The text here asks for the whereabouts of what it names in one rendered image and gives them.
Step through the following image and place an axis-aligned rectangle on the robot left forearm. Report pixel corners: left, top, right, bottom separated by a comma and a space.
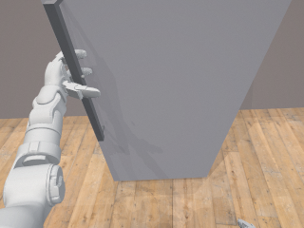
3, 85, 67, 207

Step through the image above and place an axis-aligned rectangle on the fridge door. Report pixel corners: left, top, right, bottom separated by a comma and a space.
41, 0, 292, 181

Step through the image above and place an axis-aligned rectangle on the left robot hand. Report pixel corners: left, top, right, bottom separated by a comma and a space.
44, 49, 101, 100

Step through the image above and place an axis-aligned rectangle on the robot left upper arm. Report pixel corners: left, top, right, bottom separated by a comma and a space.
0, 163, 66, 228

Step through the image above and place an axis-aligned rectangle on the right robot hand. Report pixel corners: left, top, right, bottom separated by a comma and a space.
237, 218, 256, 228

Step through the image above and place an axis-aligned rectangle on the handle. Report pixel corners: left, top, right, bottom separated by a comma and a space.
43, 0, 105, 142

